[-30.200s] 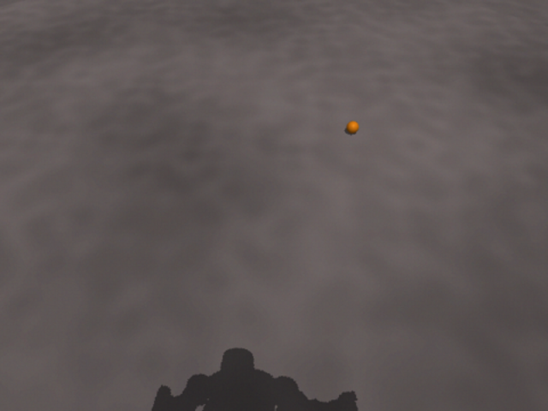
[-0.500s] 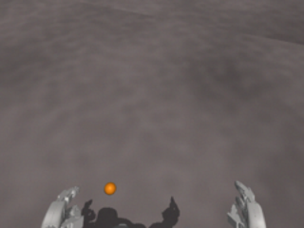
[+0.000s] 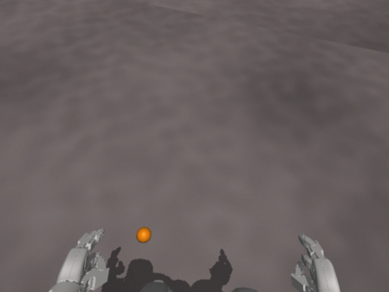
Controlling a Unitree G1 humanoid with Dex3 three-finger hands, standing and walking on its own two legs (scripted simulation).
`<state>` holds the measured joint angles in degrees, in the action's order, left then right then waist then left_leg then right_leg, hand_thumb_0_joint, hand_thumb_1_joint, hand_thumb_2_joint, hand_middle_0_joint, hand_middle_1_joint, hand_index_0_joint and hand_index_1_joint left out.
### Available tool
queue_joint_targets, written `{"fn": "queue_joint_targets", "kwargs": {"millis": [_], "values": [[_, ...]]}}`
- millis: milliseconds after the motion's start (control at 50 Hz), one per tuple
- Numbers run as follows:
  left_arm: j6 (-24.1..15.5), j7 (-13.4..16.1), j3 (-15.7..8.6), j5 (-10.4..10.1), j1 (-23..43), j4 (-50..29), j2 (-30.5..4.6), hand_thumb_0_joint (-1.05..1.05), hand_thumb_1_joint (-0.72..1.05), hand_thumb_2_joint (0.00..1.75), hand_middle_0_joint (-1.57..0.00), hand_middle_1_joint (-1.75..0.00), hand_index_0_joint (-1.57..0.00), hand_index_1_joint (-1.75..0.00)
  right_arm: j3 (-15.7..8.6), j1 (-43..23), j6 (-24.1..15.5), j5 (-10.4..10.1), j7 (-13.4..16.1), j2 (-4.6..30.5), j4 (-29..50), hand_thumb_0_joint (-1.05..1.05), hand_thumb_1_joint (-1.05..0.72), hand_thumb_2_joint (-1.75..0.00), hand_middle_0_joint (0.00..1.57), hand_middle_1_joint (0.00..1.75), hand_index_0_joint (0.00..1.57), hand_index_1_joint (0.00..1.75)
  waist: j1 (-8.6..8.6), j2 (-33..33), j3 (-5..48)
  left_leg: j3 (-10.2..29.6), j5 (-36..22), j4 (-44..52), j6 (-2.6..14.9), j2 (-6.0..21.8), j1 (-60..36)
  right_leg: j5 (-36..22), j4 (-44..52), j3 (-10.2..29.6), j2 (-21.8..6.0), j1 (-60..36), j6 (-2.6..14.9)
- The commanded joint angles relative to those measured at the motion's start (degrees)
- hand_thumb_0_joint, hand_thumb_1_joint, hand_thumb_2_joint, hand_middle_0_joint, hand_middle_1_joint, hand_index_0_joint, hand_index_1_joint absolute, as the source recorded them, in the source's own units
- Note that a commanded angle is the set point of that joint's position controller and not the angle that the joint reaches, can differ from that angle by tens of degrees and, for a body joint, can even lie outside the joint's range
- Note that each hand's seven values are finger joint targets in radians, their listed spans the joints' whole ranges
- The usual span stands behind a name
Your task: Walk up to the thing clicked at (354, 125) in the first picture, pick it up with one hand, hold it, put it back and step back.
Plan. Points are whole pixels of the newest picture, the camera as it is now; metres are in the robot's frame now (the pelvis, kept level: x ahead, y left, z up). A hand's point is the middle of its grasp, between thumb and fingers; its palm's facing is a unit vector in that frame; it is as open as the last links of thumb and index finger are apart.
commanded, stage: stand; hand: left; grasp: from above
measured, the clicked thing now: (143, 234) +0.45 +0.25 -0.68
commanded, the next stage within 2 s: none
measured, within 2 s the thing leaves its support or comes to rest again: neither
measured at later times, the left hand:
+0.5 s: hand out of the picture +0.04 +0.25 -0.11, palm faces +0.03 -0.94 -0.33, open 7.4 cm
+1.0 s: hand out of the picture +0.03 +0.25 -0.10, palm faces +0.02 -0.94 -0.35, open 7.4 cm
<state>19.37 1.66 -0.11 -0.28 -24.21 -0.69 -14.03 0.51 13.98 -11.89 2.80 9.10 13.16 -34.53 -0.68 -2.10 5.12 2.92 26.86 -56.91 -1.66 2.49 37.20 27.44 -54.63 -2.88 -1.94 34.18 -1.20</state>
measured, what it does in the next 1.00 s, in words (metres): rises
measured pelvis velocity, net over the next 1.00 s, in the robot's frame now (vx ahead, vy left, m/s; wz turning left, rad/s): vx -0.01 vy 0.00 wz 0.01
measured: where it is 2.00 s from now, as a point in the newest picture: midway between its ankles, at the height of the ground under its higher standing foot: outside the picture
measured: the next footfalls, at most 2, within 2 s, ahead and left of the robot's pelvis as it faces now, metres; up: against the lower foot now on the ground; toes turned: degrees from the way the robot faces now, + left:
none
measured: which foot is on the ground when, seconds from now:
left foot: down 0.00-1.00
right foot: down 0.00-1.00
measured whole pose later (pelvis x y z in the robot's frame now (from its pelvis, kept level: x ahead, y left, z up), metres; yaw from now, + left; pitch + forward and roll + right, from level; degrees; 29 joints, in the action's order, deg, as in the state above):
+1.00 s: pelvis -0.01 +0.00 +0.06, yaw +1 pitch -4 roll +0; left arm 0.0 1.2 -1.7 1.9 -9.1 65.9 -17.7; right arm -1.8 8.7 0.2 1.6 0.7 18.0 -64.5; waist 0.8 -1.3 -3.6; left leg 1.4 10.0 -22.2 -1.2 1.1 8.3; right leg 11.2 -21.3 -2.9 -2.9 6.1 -1.9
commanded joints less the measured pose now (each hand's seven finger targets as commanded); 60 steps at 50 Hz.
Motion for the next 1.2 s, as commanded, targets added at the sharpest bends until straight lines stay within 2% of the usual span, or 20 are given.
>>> {"fn": "queue_joint_targets", "kwargs": {"millis": [0,20,60,100,120,180,200,220,260,280,400,460,500,560,660,780,860,980,1040,1180], "values": [[-15.3,1.4,-5.3,4.6,7.6,17.1,-13.0,0.00,0.90,0.90,-0.20,-0.30,-0.20,-0.30,-5.2,-4.9,6.0,3.0,-5.1,13.4,-1.3,0.00,-0.90,-0.90,0.20,0.30,0.20,0.30,1.71,6.0,1.6,-0.5,-16.2,11.4,5.27,-1.7,-10.1,-11.4,15.3,8.8,-3.5,-11.7,6.14],[-16.3,1.0,-5.0,4.7,9.4,19.0,-12.6,0.00,0.90,0.90,-0.20,-0.30,-0.20,-0.30,-5.1,-4.5,6.2,1.8,-6.3,12.4,-3.3,0.00,-0.90,-0.90,0.20,0.30,0.20,0.30,1.46,5.3,2.1,-1.0,-14.9,12.4,5.13,-1.9,-12.3,-13.1,15.4,9.4,-4.3,-12.4,5.67],[-16.4,0.5,-5.3,3.6,11.6,23.9,-11.8,0.00,0.90,0.90,-0.20,-0.30,-0.20,-0.30,-5.1,-4.9,6.8,0.2,-7.8,11.9,-5.1,0.00,-0.90,-0.90,0.20,0.30,0.20,0.30,2.13,5.4,1.1,-0.6,-13.0,14.8,4.97,-1.9,-14.2,-10.4,16.6,7.7,-3.8,-11.7,4.43],[-17.1,0.7,-5.1,3.3,12.6,29.0,-11.4,0.00,0.90,0.90,-0.20,-0.30,-0.20,-0.30,-5.7,-5.8,7.2,-0.1,-8.5,11.9,-7.3,0.00,-0.90,-0.90,0.20,0.30,0.20,0.30,2.64,4.0,0.7,1.2,-13.0,17.7,5.12,-0.6,-15.7,-8.9,17.5,6.0,-3.3,-12.4,3.41],[-17.5,0.7,-5.1,3.3,13.3,31.3,-11.2,0.00,0.90,0.90,-0.20,-0.30,-0.20,-0.30,-5.7,-5.9,7.5,0.2,-8.6,12.1,-8.1,0.00,-0.90,-0.90,0.20,0.30,0.20,0.30,2.36,2.9,0.2,2.0,-12.3,19.6,5.24,0.0,-16.5,-8.4,17.8,5.3,-2.8,-12.3,2.88],[-18.7,0.6,-5.0,3.2,13.1,37.6,-10.3,0.00,0.90,0.90,-0.20,-0.30,-0.20,-0.30,-5.9,-6.8,8.3,0.6,-8.4,13.0,-10.5,0.00,-0.90,-0.90,0.20,0.30,0.20,0.30,2.80,-2.3,-1.9,4.8,-8.4,25.5,5.30,1.8,-16.1,-9.3,18.7,3.2,-1.8,-15.2,2.00],[-19.1,0.5,-5.0,3.2,13.2,39.7,-10.5,0.00,0.90,0.90,-0.20,-0.30,-0.20,-0.30,-5.8,-6.9,8.7,0.4,-8.3,12.7,-11.3,0.00,-0.90,-0.90,0.20,0.30,0.20,0.30,2.72,-1.5,-2.7,4.6,-8.6,26.3,5.10,1.7,-15.6,-10.0,20.0,3.3,-2.0,-16.7,2.04],[-19.4,0.5,-5.1,3.1,12.7,41.4,-10.6,0.00,0.90,0.90,-0.20,-0.30,-0.20,-0.30,-5.8,-6.8,8.8,0.3,-8.1,13.1,-12.1,0.00,-0.90,-0.90,0.20,0.30,0.20,0.30,2.76,-1.6,-2.7,4.6,-9.7,26.7,5.02,1.9,-16.6,-11.5,21.3,3.5,-2.2,-17.9,1.97],[-20.1,0.6,-5.1,2.9,12.9,44.5,-11.4,0.00,0.90,0.90,-0.20,-0.30,-0.20,-0.30,-5.6,-5.6,9.0,-0.1,-7.8,12.7,-13.9,0.00,-0.90,-0.90,0.20,0.30,0.20,0.30,2.14,1.2,-1.3,3.3,-19.3,25.6,4.57,1.6,-20.6,-17.6,22.9,4.3,-3.1,-19.9,2.16],[-20.1,0.7,-5.0,2.8,12.8,46.0,-11.5,0.00,0.90,0.90,-0.20,-0.30,-0.20,-0.30,-5.6,-5.4,9.1,-0.3,-7.7,13.1,-14.8,0.00,-0.90,-0.90,0.20,0.30,0.20,0.30,2.15,0.9,-1.6,3.1,-20.7,26.2,4.35,1.6,-21.5,-18.7,23.9,4.3,-3.3,-20.2,2.26],[-20.2,1.1,-4.7,2.2,13.1,53.5,-12.8,0.00,0.90,0.90,-0.20,-0.30,-0.20,-0.30,-5.2,-4.3,10.1,-0.8,-7.0,13.7,-19.4,0.00,-0.90,-0.90,0.20,0.30,0.20,0.30,1.34,2.1,-2.8,2.6,-24.3,30.4,4.06,2.3,-26.0,-23.1,29.0,4.6,-4.3,-24.8,2.00],[-19.9,1.1,-4.3,2.1,13.0,56.3,-12.4,0.00,0.90,0.90,-0.20,-0.30,-0.20,-0.30,-5.0,-5.4,10.3,-0.9,-7.0,14.2,-21.2,0.00,-0.90,-0.90,0.20,0.30,0.20,0.30,1.98,0.4,-4.4,3.3,-22.0,33.6,3.90,3.0,-26.7,-20.3,31.3,4.0,-4.2,-25.8,1.53],[-19.9,1.0,-4.0,2.2,13.2,58.0,-12.6,0.00,0.90,0.90,-0.20,-0.30,-0.20,-0.30,-4.7,-5.8,10.5,-1.2,-7.1,14.0,-22.1,0.00,-0.90,-0.90,0.20,0.30,0.20,0.30,1.90,1.6,-5.7,3.2,-20.2,35.0,3.41,2.8,-26.9,-18.7,33.0,4.0,-4.3,-26.0,1.37],[-20.0,0.9,-3.8,2.2,14.3,59.6,-12.8,0.00,0.90,0.90,-0.20,-0.30,-0.20,-0.30,-4.5,-5.4,10.7,-1.3,-7.1,14.1,-23.5,0.00,-0.90,-0.90,0.20,0.30,0.20,0.30,1.40,1.3,-7.1,3.0,-18.6,36.6,3.12,2.7,-27.0,-18.2,34.7,4.2,-4.4,-26.4,1.22],[-20.1,0.7,-3.6,2.3,14.5,62.1,-13.2,0.00,0.90,0.90,-0.20,-0.30,-0.20,-0.30,-4.5,-6.9,11.0,-1.4,-7.4,14.2,-24.6,0.00,-0.90,-0.90,0.20,0.30,0.20,0.30,1.68,2.3,-8.7,3.4,-14.5,38.9,2.83,2.7,-27.0,-14.8,36.7,4.0,-4.3,-26.0,0.96],[-20.2,0.4,-3.7,2.0,15.6,63.1,-14.0,0.00,0.90,0.90,-0.20,-0.30,-0.20,-0.30,-4.4,-7.0,11.0,-1.3,-7.6,14.6,-25.7,0.00,-0.90,-0.90,0.20,0.30,0.20,0.30,1.60,0.8,-8.4,3.6,-12.2,40.3,2.90,3.2,-25.8,-15.1,37.6,4.5,-4.8,-27.5,1.20],[-20.3,0.4,-3.8,2.0,16.5,63.7,-14.4,0.00,0.90,0.90,-0.20,-0.30,-0.20,-0.30,-4.2,-7.4,10.9,-1.4,-7.7,14.6,-26.0,0.00,-0.90,-0.90,0.20,0.30,0.20,0.30,1.69,1.8,-8.0,3.3,-14.6,40.0,2.88,3.2,-26.6,-15.6,38.2,4.7,-5.1,-27.6,1.27],[-20.5,0.2,-3.8,1.9,17.0,64.0,-15.2,0.00,0.90,0.90,-0.20,-0.30,-0.20,-0.30,-3.9,-7.1,11.1,-1.5,-7.9,15.2,-26.4,0.00,-0.90,-0.90,0.20,0.30,0.20,0.30,1.42,2.2,-8.3,3.1,-13.5,39.6,2.84,3.0,-26.7,-12.9,39.3,5.2,-5.1,-26.5,1.22],[-20.5,0.1,-3.9,1.8,17.6,64.0,-15.4,0.00,0.90,0.90,-0.20,-0.30,-0.20,-0.30,-3.6,-6.8,10.9,-1.5,-7.9,15.3,-26.6,0.00,-0.90,-0.90,0.20,0.30,0.20,0.30,1.09,1.5,-7.6,3.0,-15.6,39.8,2.74,3.2,-26.7,-15.7,39.0,5.2,-5.3,-27.4,1.33],[-20.5,-0.1,-3.7,1.7,17.7,64.4,-15.3,0.00,0.90,0.90,-0.20,-0.30,-0.20,-0.30,-3.3,-7.6,10.7,-1.7,-7.8,16.0,-26.8,0.00,-0.90,-0.90,0.20,0.30,0.20,0.30,1.23,1.9,-6.3,3.0,-18.9,39.4,2.89,3.9,-28.5,-18.0,38.7,4.9,-5.4,-27.8,1.42]]}}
